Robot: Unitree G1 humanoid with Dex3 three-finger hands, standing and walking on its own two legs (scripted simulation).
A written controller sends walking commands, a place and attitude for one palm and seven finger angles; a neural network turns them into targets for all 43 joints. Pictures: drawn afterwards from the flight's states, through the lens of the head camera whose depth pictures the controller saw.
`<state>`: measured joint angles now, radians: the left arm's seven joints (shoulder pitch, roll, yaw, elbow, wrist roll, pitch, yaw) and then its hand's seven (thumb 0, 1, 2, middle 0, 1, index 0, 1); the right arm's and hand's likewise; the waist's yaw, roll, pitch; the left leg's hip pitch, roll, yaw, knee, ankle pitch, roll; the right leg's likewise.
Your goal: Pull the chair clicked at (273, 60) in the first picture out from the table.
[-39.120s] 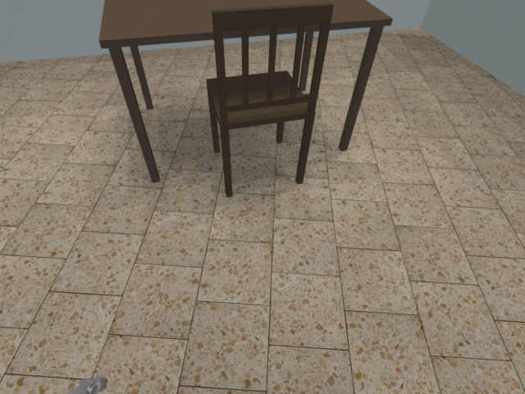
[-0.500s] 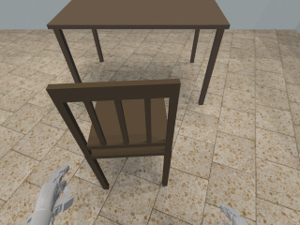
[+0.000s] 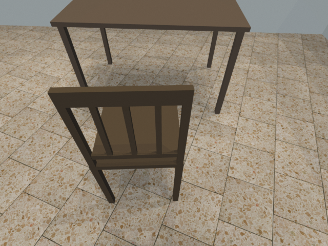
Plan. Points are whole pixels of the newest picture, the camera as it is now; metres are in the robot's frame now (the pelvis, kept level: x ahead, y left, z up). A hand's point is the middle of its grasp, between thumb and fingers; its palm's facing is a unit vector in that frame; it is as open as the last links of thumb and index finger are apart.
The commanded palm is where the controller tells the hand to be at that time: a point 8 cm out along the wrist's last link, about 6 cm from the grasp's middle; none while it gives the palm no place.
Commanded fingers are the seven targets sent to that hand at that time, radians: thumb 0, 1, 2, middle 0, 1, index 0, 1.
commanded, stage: let the arm hang, fingers relaxed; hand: left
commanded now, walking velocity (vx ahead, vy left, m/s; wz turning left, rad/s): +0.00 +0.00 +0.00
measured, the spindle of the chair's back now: (130, 132) +0.50 +0.16 -0.09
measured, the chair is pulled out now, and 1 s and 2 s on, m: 0.59 0.59 0.59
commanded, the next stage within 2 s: look to check the result in 0.46 s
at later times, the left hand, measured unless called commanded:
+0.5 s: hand out of the picture -0.01 +0.14 -0.18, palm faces +0.05 -0.99 -0.15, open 7.3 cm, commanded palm none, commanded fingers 0.00 0.90 0.90 -0.20 -0.30 -0.20 -0.30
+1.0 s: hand out of the picture +0.00 +0.15 -0.18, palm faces +0.05 -0.98 -0.17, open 7.3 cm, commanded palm none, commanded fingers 0.00 0.90 0.90 -0.20 -0.30 -0.20 -0.30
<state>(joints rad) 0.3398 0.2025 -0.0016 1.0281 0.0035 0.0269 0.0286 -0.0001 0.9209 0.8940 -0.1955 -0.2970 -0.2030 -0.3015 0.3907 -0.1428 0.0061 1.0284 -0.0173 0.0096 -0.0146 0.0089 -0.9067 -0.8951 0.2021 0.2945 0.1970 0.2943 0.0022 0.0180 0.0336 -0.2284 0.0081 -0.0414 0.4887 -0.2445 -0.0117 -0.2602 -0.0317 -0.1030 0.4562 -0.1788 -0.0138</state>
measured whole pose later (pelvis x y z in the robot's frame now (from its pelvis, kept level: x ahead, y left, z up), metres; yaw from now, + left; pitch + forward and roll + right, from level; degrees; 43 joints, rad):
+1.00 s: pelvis +0.01 -0.01 +0.00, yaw +0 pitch -1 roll +0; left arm 0.31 0.13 0.00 1.07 0.00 0.00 0.04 0.01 0.91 0.89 -0.20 -0.30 -0.20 -0.30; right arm 0.37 -0.09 0.00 1.08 -0.01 -0.01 -0.03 0.01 -0.90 -0.90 0.20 0.29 0.20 0.29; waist 0.00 0.00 0.04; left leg -0.22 0.03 -0.05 0.48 -0.25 -0.03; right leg -0.25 -0.01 -0.11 0.46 -0.20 -0.03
